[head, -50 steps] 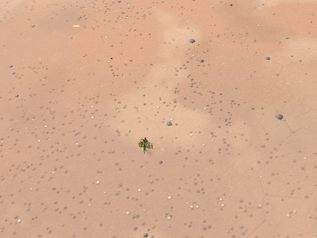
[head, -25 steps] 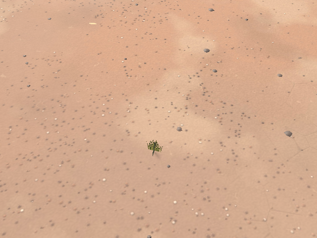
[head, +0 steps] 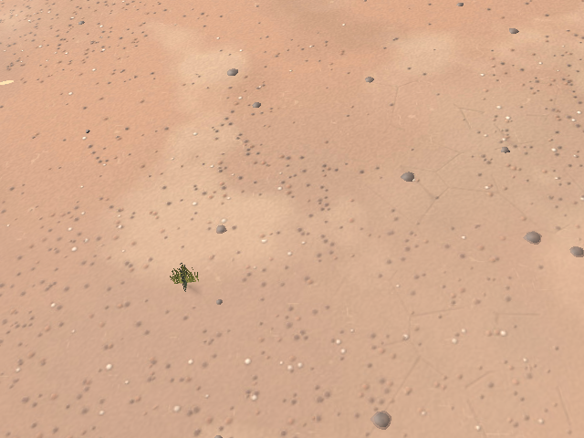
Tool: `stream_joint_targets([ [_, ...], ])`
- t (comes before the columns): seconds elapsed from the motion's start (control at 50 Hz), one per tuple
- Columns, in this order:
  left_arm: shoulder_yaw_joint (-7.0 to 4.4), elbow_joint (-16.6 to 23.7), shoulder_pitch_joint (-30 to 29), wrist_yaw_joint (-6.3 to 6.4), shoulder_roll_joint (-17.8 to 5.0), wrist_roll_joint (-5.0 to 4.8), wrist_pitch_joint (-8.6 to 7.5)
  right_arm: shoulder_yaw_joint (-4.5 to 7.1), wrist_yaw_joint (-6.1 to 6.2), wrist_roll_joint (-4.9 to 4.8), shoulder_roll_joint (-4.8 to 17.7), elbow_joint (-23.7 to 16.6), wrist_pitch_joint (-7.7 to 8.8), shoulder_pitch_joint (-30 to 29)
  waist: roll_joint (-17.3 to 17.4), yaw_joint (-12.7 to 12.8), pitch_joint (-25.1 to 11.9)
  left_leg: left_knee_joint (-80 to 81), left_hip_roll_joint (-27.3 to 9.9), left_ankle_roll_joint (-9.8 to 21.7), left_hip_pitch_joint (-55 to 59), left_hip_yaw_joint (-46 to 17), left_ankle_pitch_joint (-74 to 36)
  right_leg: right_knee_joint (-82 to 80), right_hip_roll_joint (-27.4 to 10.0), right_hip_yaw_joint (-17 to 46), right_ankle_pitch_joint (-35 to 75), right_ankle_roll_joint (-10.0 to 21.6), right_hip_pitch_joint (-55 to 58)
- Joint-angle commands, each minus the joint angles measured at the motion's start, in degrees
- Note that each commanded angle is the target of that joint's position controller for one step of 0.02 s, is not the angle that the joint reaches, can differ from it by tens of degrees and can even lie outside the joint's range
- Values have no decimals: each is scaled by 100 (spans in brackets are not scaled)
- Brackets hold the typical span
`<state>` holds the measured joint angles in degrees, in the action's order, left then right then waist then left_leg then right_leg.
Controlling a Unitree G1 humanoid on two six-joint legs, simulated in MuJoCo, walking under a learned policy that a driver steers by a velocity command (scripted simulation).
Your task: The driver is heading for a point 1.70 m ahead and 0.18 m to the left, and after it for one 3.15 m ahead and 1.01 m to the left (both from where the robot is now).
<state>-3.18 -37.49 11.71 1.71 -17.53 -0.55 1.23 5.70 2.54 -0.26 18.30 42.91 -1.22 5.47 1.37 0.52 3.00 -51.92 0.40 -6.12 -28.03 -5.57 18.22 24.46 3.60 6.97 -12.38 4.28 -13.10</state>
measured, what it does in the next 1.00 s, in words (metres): walks ahead: left foot, then right foot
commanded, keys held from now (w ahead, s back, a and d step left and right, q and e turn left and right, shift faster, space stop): e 0.14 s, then no key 0.08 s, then w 0.20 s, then w+q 0.58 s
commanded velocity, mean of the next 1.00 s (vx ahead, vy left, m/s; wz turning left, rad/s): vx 0.28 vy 0.00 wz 0.00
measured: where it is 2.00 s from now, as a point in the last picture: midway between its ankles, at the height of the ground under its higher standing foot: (283, 292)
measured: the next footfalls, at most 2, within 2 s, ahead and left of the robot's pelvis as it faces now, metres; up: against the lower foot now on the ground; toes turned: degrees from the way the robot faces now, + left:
left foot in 0.22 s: +0.08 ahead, +0.15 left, +0.00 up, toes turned -14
right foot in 0.60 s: +0.13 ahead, -0.13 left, +0.00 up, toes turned -7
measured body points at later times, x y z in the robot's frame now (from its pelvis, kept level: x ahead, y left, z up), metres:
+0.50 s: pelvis +0.05 +0.02 +0.00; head +0.07 +0.03 +0.45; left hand +0.27 +0.26 -0.10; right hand +0.06 -0.26 -0.11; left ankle +0.04 +0.16 -0.75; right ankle +0.05 -0.12 -0.71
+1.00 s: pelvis +0.25 -0.02 -0.02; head +0.28 -0.02 +0.43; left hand +0.22 +0.26 -0.14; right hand +0.48 -0.23 -0.11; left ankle +0.42 +0.12 -0.71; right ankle +0.09 -0.13 -0.75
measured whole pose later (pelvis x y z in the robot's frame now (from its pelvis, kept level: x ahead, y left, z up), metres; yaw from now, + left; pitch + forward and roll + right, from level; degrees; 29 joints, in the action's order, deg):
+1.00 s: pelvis +0.25 -0.02 -0.02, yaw +5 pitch +2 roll -1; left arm -3.6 -46.4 23.5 0.7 -15.7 -0.3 -4.5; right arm 2.5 -3.6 -1.4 15.7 37.8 2.3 4.7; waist 2.2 5.4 2.7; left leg -39.1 -3.4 1.6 -38.8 0.8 0.4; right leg 11.6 0.7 -11.9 -21.1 -0.1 7.9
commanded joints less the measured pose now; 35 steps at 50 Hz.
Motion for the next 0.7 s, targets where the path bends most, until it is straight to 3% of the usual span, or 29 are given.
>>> stream_joint_targets([
  [0.02, -327, 404, -18, 26, -1097, 8, -12, 67, -30, -10, 409, -448, 156, -356, -979, 140, -505, 566, 65, -31, -311, -45, 63, -438, -1335, 1590, 1323, 889, 736],
  [0.14, -349, 572, -299, -29, -1102, -30, 76, 75, -171, -59, 492, -458, 332, -176, -1065, 93, -741, 1522, 240, 138, 433, -71, 274, 8, -1265, 2257, 2314, 875, 707],
  [0.18, -312, 628, -490, -7, -1007, -80, 112, 81, -237, -57, 501, -359, 381, 160, -1048, -88, -879, 2413, 193, 268, 984, 46, -325, 277, -1138, 2236, 2443, 685, 709],
  [0.2, -278, 635, -525, 17, -924, -110, 126, 87, -259, -28, 506, -304, 403, 318, -969, -194, -882, 3143, 96, 377, 1505, 98, -1190, 412, -962, 2126, 2038, 467, 494],
  [0.22, -211, 598, -254, 24, -704, -37, 112, 119, -244, 59, 722, -344, 399, 344, -491, -74, -1003, 3310, -578, 633, 2157, -483, -1937, 830, -664, 1811, 920, 153, 62],
  [0.24, -89, 528, 205, 0, -371, 123, 75, 99, -208, 150, 943, -471, 357, 209, 889, 251, -1078, 3395, -1590, 1192, 2726, -1622, -2923, 1858, 186, 900, -1778, -195, -750],
  [0.26, -210, 663, 68, 24, -760, 60, 32, 102, -238, 239, 962, -341, 362, 438, 1385, 121, -795, 3601, -2188, 2132, 2375, -2652, -1881, 2775, 367, 430, -2721, -433, -1613],
  [0.28, -303, 554, 58, 41, -1089, 29, 0, 74, -250, 114, 826, -371, 395, 447, 888, -3, -569, 3783, -2081, 2225, 2332, -2584, -298, 3474, 64, 438, -2308, -542, -1953],
  [0.3, -319, 486, -44, 12, -1078, 24, -21, 31, -230, 19, 674, -319, 404, 450, 704, -44, -412, 3903, -1718, 1954, 2374, -2241, 1011, 3629, -49, 389, -1820, -592, -2214],
  [0.32, -271, 387, -38, -6, -871, 39, -19, -20, -205, -42, 589, -293, 414, 446, 763, -70, -278, 4018, -1458, 1736, 2454, -2000, 1424, 3635, -92, 315, -1548, -676, -2395],
  [0.4, -140, 470, -473, -129, -528, 7, -249, -47, -109, -30, 651, -161, 430, 841, 723, -358, -91, 4269, -1209, 1718, 2504, -1376, 788, 2990, -382, -400, -753, -763, -2425],
  [0.48, -14, 572, -785, -190, -228, -5, -484, -30, -152, -90, 830, -127, 423, 1026, 831, -458, -59, 4235, -1079, 1773, 1911, -1041, 99, 1454, -376, -720, -754, -693, -1344],
  [0.54, -99, 452, -402, -238, -425, -93, -594, -15, -222, -168, 953, -135, 374, 1096, 752, -193, -79, 4023, -1139, 1788, 1398, -1225, 218, 418, -224, -799, -204, -557, -276],
  [0.58, -195, 241, 229, -187, -545, -104, -608, -101, -241, -158, 700, -150, 371, 1083, 544, 185, -253, 3561, -916, 1513, 795, -1186, 218, -143, -270, -763, 292, -422, 1029],
  [0.6, -253, 163, 833, -112, -675, -84, -608, -212, -263, -105, 330, -211, 413, 940, 370, 523, -546, 2788, -582, 1202, 181, -956, 412, -195, -779, -282, 84, -287, 1996],
  [0.62, -359, 111, 1509, -42, -1159, 73, -593, -378, -260, -60, -243, -440, 484, 814, -952, 769, -1056, 858, 71, 759, -880, -153, 937, -658, -2070, 1392, -1094, 162, 2958],
  [0.64, -451, -14, 1672, -124, -1411, 157, -596, -257, -206, -200, 194, -608, 552, 881, -1562, 673, -905, -437, 76, 718, -1509, -120, 1504, -1203, -2834, 2927, -2291, 802, 2384],
  [0.66, -312, 20, 1313, -163, -952, 100, -652, -129, -205, -260, 576, -520, 555, 979, -1211, 496, -374, -1080, -214, 780, -1796, -365, 1103, -1322, -2664, 2682, -2735, 835, 2039],
  [0.68, -224, 38, 1050, -171, -636, 58, -691, -95, -239, -251, 604, -415, 530, 1006, -1180, 367, -36, -1261, -300, 812, -1935, -349, 603, -1388, -2337, 2058, -2349, 655, 1858],
  [0.7, -187, 45, 820, -175, -511, 65, -707, -89, -249, -206, 520, -330, 510, 1033, -1024, 259, 56, -1285, -387, 796, -1906, -302, 196, -1463, -2117, 1493, -1660, 532, 1701],
])
Over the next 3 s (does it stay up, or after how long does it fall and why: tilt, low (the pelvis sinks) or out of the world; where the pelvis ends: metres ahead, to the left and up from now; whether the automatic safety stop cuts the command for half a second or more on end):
stays up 1.33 0.12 -0.01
